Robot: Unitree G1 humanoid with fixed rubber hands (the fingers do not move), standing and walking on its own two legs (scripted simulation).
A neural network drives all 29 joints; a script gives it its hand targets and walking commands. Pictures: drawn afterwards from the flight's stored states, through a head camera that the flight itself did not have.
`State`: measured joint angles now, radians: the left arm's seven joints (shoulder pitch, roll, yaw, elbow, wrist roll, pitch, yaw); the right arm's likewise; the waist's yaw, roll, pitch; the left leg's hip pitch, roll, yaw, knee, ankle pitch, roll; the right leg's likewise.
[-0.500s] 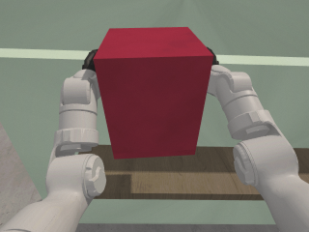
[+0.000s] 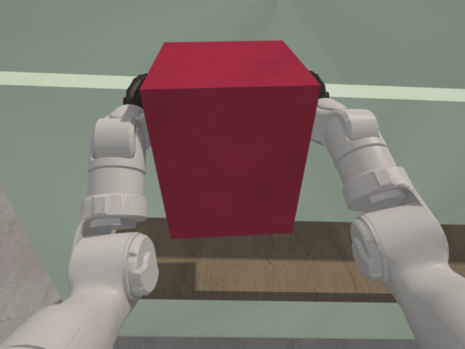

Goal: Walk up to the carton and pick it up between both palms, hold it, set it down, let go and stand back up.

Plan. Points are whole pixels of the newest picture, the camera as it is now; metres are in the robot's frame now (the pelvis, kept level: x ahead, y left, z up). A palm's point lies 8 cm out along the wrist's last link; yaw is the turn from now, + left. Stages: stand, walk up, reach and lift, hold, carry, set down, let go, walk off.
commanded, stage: hold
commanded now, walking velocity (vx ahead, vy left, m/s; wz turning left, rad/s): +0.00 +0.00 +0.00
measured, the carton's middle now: (228, 137) +0.36 +0.01 +0.26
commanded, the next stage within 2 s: none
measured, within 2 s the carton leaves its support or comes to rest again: neither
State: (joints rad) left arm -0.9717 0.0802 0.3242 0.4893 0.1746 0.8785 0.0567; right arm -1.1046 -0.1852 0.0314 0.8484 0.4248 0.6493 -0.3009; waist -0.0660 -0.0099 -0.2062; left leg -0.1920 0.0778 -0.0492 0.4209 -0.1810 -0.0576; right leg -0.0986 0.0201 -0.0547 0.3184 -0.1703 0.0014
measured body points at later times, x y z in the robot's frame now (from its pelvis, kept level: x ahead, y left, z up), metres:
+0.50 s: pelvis +0.01 +0.00 +0.00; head -0.10 +0.03 +0.44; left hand +0.38 +0.16 +0.29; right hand +0.39 -0.13 +0.30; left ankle +0.03 +0.15 -0.74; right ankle +0.00 -0.12 -0.74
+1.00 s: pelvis +0.00 +0.00 +0.00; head -0.10 +0.02 +0.44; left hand +0.38 +0.16 +0.30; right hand +0.38 -0.13 +0.30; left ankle +0.03 +0.15 -0.74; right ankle +0.00 -0.12 -0.74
